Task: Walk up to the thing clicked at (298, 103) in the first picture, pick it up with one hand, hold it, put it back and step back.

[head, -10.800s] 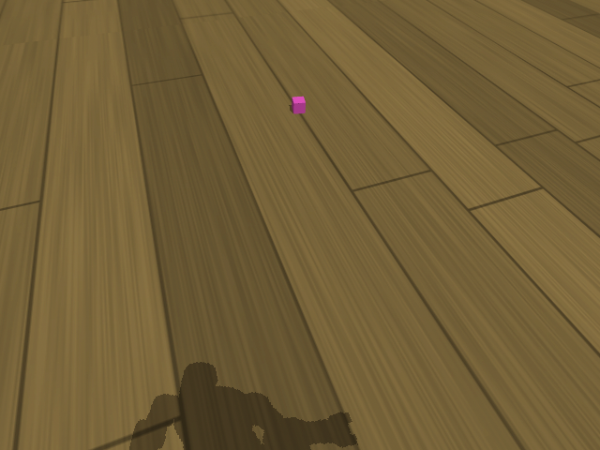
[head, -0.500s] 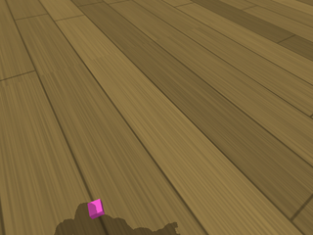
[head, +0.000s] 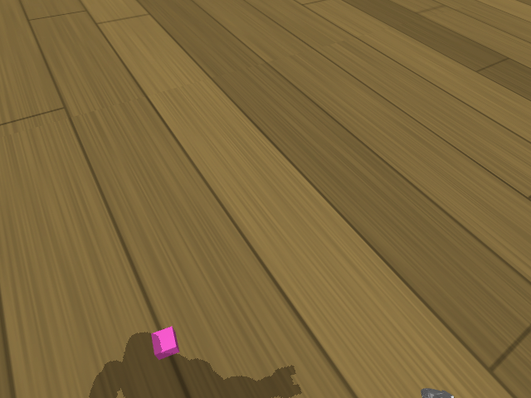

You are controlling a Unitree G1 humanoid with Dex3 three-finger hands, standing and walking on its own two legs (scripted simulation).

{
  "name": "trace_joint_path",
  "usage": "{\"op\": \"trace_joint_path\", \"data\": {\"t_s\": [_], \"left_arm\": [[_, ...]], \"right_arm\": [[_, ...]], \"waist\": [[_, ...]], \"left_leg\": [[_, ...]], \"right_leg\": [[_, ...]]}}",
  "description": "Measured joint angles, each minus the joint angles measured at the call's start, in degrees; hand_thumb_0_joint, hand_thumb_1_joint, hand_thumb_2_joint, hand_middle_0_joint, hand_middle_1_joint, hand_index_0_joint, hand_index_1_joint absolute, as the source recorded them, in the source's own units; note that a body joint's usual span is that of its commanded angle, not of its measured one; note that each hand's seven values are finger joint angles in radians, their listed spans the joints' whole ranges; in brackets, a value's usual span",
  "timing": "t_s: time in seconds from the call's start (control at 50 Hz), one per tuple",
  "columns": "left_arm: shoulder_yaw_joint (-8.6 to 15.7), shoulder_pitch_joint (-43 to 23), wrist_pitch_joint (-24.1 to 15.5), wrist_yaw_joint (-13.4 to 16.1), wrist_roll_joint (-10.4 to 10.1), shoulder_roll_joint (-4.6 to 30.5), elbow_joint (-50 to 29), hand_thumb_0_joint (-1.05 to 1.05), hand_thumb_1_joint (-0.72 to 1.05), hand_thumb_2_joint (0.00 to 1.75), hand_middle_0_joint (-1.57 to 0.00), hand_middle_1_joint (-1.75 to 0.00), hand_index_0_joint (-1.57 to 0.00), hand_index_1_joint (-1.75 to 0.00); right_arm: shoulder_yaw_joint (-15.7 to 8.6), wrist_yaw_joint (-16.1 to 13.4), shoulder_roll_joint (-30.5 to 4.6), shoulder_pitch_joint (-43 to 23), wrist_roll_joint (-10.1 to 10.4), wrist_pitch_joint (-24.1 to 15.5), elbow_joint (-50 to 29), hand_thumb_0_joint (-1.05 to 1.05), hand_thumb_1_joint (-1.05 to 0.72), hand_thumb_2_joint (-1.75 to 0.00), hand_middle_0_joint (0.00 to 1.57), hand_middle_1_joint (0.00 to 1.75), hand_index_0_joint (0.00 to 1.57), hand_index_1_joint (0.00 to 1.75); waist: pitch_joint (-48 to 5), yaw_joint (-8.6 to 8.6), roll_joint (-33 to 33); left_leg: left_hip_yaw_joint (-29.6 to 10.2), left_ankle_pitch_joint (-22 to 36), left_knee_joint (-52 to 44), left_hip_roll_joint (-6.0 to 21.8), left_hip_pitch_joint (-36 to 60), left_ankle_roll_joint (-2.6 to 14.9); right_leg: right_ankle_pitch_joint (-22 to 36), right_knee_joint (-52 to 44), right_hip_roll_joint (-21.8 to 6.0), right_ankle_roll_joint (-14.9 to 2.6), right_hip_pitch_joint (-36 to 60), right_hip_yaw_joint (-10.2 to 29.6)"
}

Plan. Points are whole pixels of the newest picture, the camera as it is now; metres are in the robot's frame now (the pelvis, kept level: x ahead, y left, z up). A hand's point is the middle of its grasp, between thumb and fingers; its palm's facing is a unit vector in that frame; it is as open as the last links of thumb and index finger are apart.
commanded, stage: walk up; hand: left
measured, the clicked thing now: (165, 343) +0.38 +0.31 -0.74
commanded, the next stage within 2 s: stand in 0.74 s
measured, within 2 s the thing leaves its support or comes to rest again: neither
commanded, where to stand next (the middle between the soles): +0.06 +0.01 m, yaw +2 degrees
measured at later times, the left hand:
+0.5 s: hand out of the picture +0.10 +0.24 -0.15, palm faces +0.02 -0.94 -0.34, open 7.4 cm
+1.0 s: hand out of the picture +0.10 +0.24 -0.15, palm faces -0.02 -0.94 -0.34, open 7.4 cm
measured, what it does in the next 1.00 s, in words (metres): stands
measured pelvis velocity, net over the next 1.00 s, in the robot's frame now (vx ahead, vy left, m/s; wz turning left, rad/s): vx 0.02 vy -0.01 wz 0.01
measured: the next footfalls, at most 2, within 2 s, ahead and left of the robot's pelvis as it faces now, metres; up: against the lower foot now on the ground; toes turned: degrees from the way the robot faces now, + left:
none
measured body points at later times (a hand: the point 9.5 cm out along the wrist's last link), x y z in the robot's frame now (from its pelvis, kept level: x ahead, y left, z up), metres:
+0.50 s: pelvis +0.02 -0.02 +0.01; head +0.02 -0.02 +0.46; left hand +0.09 +0.29 -0.12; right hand +0.10 -0.32 -0.12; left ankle +0.02 +0.12 -0.74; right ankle +0.01 -0.13 -0.74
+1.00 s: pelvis +0.02 -0.01 +0.01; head +0.03 -0.01 +0.46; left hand +0.10 +0.29 -0.12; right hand +0.10 -0.31 -0.12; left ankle +0.02 +0.12 -0.74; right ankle +0.01 -0.13 -0.74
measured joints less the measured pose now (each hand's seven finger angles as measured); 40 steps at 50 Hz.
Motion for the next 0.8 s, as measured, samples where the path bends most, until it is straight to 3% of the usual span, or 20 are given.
{"op": "trace_joint_path", "data": {"t_s": [0.06,0.18,0.8], "left_arm": [[-0.5,0.2,-0.1,0.0,0.3,-0.9,1.8,0.00,0.91,0.90,-0.21,-0.30,-0.20,-0.30],[-1.0,0.0,-0.4,-0.6,0.6,-1.8,3.9,0.00,0.91,0.90,-0.21,-0.30,-0.21,-0.30],[-1.0,-3.7,-0.7,-0.2,0.3,-1.8,5.6,0.00,0.91,0.90,-0.21,-0.30,-0.21,-0.30]], "right_arm": [[0.0,0.0,-0.1,-0.6,0.7,0.6,0.6,0.00,-0.91,-0.90,0.20,0.30,0.20,0.30],[0.1,0.5,-0.2,-0.9,0.2,0.5,2.7,0.00,-0.91,-0.90,0.20,0.30,0.20,0.30],[0.5,-0.1,-0.5,-1.3,0.2,0.0,5.6,0.00,-0.91,-0.90,0.20,0.30,0.20,0.30]], "waist": [[-1.3,-0.46,1.5],[-3.7,-0.30,2.5],[-3.7,-1.30,1.3]], "left_leg": [[-0.6,0.5,-1.3,0.5,1.0,-0.38],[-1.0,2.3,-5.1,0.3,2.1,-0.74],[-0.9,3.6,-9.5,0.7,4.2,-1.44]], "right_leg": [[-0.1,-1.7,0.5,0.51,1.4,-0.6],[0.5,-4.2,0.3,0.22,2.2,-1.1],[1.6,-8.2,0.8,-0.16,3.9,-1.1]]}}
